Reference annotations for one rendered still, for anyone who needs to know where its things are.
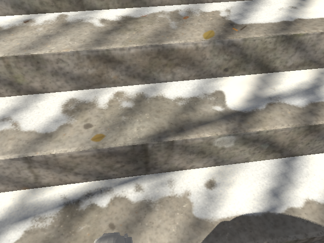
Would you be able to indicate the left robot thigh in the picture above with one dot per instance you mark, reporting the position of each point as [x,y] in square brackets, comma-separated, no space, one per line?
[114,238]

